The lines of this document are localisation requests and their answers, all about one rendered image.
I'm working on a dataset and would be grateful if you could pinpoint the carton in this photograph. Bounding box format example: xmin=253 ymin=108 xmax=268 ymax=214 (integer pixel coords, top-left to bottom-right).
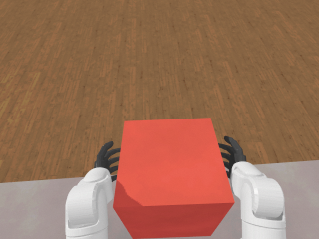
xmin=113 ymin=118 xmax=235 ymax=239

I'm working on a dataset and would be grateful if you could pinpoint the robot right hand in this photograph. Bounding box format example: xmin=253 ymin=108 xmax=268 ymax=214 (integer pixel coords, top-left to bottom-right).
xmin=218 ymin=136 xmax=247 ymax=179

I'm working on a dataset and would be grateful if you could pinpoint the robot left hand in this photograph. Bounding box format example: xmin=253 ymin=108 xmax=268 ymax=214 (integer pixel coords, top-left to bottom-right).
xmin=94 ymin=141 xmax=121 ymax=182

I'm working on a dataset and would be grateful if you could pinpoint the right robot forearm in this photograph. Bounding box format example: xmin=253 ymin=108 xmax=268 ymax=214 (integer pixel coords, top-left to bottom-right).
xmin=230 ymin=161 xmax=286 ymax=239

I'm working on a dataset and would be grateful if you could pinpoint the left robot forearm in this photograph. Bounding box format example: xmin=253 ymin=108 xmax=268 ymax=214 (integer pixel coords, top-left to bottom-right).
xmin=65 ymin=167 xmax=114 ymax=239

